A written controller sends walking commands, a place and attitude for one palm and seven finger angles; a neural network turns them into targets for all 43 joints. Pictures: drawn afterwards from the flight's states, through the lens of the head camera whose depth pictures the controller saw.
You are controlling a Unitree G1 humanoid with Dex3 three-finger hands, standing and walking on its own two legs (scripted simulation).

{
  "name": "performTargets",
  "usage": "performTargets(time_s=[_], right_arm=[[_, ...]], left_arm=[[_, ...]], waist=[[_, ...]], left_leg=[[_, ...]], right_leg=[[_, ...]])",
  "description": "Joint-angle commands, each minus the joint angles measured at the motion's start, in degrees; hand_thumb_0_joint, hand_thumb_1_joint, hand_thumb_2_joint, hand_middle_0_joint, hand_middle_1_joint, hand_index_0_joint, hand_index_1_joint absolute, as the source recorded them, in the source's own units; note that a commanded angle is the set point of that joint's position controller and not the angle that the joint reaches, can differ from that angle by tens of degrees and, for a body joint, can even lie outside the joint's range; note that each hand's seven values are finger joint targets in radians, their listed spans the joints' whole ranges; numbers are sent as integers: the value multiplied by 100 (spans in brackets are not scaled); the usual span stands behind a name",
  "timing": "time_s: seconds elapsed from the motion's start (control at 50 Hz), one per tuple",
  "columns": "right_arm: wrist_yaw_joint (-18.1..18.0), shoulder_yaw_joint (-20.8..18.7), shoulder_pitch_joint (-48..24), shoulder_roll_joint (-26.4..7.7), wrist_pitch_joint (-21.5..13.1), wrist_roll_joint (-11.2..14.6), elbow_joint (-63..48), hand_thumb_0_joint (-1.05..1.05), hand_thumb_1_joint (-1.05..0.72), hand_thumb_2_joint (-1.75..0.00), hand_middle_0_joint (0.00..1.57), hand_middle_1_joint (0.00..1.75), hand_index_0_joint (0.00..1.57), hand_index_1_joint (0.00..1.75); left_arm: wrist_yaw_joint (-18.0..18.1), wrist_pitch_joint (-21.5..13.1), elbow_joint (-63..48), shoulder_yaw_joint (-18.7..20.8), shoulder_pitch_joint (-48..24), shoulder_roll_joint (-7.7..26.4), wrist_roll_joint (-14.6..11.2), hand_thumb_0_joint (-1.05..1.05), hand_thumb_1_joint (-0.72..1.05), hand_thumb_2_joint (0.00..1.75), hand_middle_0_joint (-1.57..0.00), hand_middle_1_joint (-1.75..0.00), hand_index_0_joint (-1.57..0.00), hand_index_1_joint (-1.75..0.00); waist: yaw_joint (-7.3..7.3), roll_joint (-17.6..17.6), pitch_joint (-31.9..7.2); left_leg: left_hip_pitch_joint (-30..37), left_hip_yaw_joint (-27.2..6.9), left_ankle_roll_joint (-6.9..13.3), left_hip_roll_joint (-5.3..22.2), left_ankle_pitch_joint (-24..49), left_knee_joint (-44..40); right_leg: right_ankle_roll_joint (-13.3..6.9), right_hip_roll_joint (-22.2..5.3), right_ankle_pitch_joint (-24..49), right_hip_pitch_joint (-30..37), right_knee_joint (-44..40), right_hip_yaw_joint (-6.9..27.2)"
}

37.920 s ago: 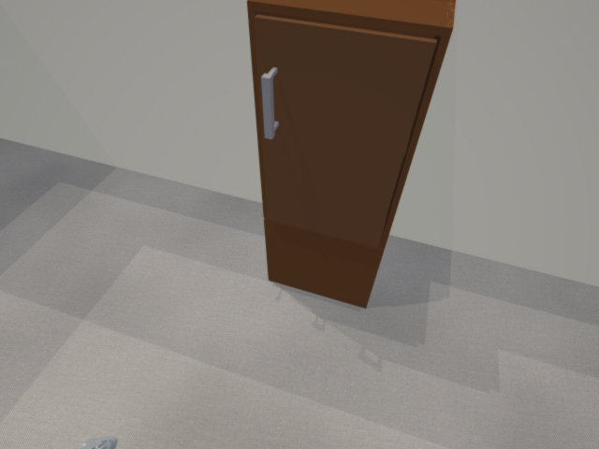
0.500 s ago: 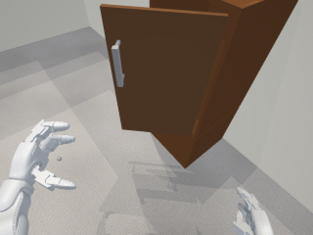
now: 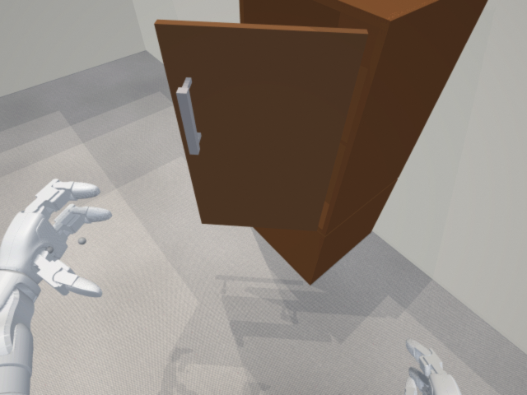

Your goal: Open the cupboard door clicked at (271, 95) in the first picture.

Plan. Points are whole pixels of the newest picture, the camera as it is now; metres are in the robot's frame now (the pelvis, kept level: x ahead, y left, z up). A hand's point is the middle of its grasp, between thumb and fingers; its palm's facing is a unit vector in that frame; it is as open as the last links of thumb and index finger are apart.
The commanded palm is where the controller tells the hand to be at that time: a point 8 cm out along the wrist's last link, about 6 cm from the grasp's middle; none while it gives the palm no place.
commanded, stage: raise the hand with hooked fingers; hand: left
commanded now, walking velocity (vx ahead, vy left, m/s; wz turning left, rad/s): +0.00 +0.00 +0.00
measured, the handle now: (191, 117) +0.60 +0.19 +0.07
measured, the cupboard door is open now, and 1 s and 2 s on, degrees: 46 46 46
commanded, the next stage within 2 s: move the hooked fingers beside the handle in 0.32 s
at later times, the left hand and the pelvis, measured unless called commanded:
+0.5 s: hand (90, 244) +0.29 +0.26 +0.09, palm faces +0.02 -1.00 -0.03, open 14.0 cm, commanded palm +0.28 +0.31 +0.09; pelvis +0.00 -0.01 +0.00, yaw +0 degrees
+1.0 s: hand (119, 191) +0.39 +0.26 +0.08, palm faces +0.01 -1.00 -0.02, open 14.0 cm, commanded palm +0.37 +0.31 +0.08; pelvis +0.00 -0.01 -0.01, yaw -1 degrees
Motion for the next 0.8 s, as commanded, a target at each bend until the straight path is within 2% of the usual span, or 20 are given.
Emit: performTargets(time_s=[0.0,0.06,0.08,0.1,0.18,0.24,0.26,0.32,0.4,0.44,0.48,0.5,0.52,0.54,0.56,0.64,0.7,0.74,0.76,0.78], right_arm=[[-67,-329,-276,-778,-320,-3,-874,0,-90,-90,20,30,20,30],[-76,-326,-284,-777,-317,-16,-862,0,-90,-90,20,30,20,30],[-81,-328,-296,-764,-318,-6,-848,0,-90,-90,20,30,20,30],[-86,-328,-278,-745,-315,-10,-846,0,-90,-90,20,30,20,30],[-109,-323,-297,-755,-319,6,-813,0,-90,-90,20,30,20,30],[-126,-325,-326,-739,-325,23,-807,0,-90,-90,20,30,20,30],[-125,-307,-318,-763,-317,4,-818,0,-90,-90,20,30,20,30],[-130,-304,-347,-747,-305,32,-814,0,-90,-90,20,30,20,30],[-136,-301,-347,-741,-305,29,-823,0,-90,-90,20,30,20,30],[-176,-289,-333,-744,-295,41,-718,0,-90,-90,20,30,20,30],[-209,-286,-289,-769,-269,32,-652,0,-90,-90,20,30,20,30],[-215,-273,-266,-768,-270,24,-638,0,-90,-90,20,30,20,30],[-227,-289,-227,-776,-263,33,-599,0,-90,-90,20,30,20,30],[-224,-278,-233,-762,-268,33,-599,0,-90,-90,20,30,20,30],[-221,-267,-197,-782,-247,21,-592,0,-90,-90,20,30,20,30],[-199,-288,-70,-801,-162,27,-528,0,-90,-90,20,30,20,30],[-137,-301,21,-832,-72,8,-589,0,-90,-90,20,30,20,30],[-101,-304,68,-850,3,9,-575,0,-90,-90,20,30,20,30],[-82,-300,99,-879,50,-11,-602,0,-90,-90,20,30,20,30],[-68,-306,116,-865,86,0,-617,0,-90,-90,20,30,20,30]], left_arm=[[90,-453,-1245,655,-1201,1521,-170,0,-50,30,-30,-120,-30,-120],[156,-525,-1314,693,-1257,1580,-161,0,-50,30,-30,-120,-30,-120],[160,-553,-1419,622,-1328,1541,-126,0,-50,30,-30,-120,-30,-120],[167,-545,-1335,634,-1258,1526,-116,0,-50,30,-30,-120,-30,-120],[128,-554,-1272,562,-1267,1458,-150,0,-50,30,-30,-120,-30,-120],[108,-527,-1218,523,-1272,1397,-148,0,-50,30,-30,-120,-30,-120],[85,-512,-1176,562,-1304,1475,-176,0,-50,30,-30,-120,-30,-120],[57,-474,-994,510,-1263,1368,-190,0,-50,30,-30,-120,-30,-120],[51,-502,-1086,499,-1374,1431,-146,0,-50,30,-30,-120,-30,-120],[101,-528,-966,341,-2074,1396,-89,0,-50,30,-30,-120,-30,-120],[124,-552,-716,426,-2499,1588,-61,0,-50,30,-30,-120,-30,-120],[121,-574,-615,326,-2655,1511,-21,0,-50,30,-30,-120,-30,-120],[135,-602,-444,378,-2668,1585,30,0,-50,30,-30,-120,-30,-120],[127,-626,-445,225,-2790,1480,62,0,-50,30,-30,-120,-30,-120],[110,-629,-395,202,-3028,1548,78,0,-50,30,-30,-120,-30,-120],[166,-618,208,133,-3263,1541,209,0,-50,30,-30,-120,-30,-120],[217,-623,461,332,-3162,1722,212,0,-50,30,-30,-120,-30,-120],[286,-633,723,383,-3329,1808,273,0,-50,30,-30,-120,-30,-120],[294,-644,868,515,-3339,1972,273,0,-50,30,-30,-120,-30,-120],[292,-683,821,410,-3561,1923,301,0,-50,30,-30,-120,-30,-120]], waist=[[113,328,-1345],[98,297,-1265],[85,533,-1379],[71,549,-1340],[39,348,-1242],[20,405,-1201],[42,342,-1197],[11,114,-1111],[24,276,-1248],[-144,286,-1053],[-183,167,-1038],[-196,197,-1164],[-183,214,-1202],[-190,422,-1281],[-193,460,-1370],[-199,314,-1482],[-83,229,-1677],[-124,151,-1532],[-76,95,-1483],[-140,160,-1574]], left_leg=[[273,-383,-66,-137,1703,-699],[233,-369,-45,-140,1610,-682],[295,-356,-47,-148,1664,-691],[291,-339,-45,-149,1617,-691],[247,-342,-29,-147,1551,-689],[228,-335,-35,-155,1385,-717],[201,-325,-29,-153,1394,-679],[39,-308,-22,-164,1218,-679],[128,-315,-22,-161,1296,-666],[103,-336,-29,-153,1127,-654],[20,-349,-23,-148,970,-616],[27,-353,-19,-160,931,-614],[46,-361,-25,-155,976,-615],[97,-350,-26,-170,1027,-612],[142,-355,-29,-161,1118,-567],[58,-388,-43,-153,1248,-581],[-21,-366,-52,-147,1459,-548],[-223,-344,-52,-143,1374,-556],[-304,-341,-46,-137,1374,-527],[-301,-306,-32,-141,1329,-530]], right_leg=[[-142,245,1167,920,-349,284],[-145,251,1111,952,-375,340],[-142,238,1174,963,-366,342],[-130,232,1152,944,-397,357],[-119,234,1152,955,-430,369],[-102,219,976,874,-476,366],[-117,227,998,936,-464,411],[-78,198,839,904,-521,449],[-93,203,908,909,-464,430],[-72,208,738,668,-498,419],[-71,206,541,647,-526,504],[-68,192,489,653,-506,507],[-80,191,536,651,-483,481],[-87,178,610,632,-461,481],[-115,198,722,672,-396,490],[-102,190,897,617,-325,416],[-112,202,1169,788,-236,421],[-93,194,1129,744,-239,432],[-115,213,1134,798,-214,464],[-89,204,1122,772,-217,487]])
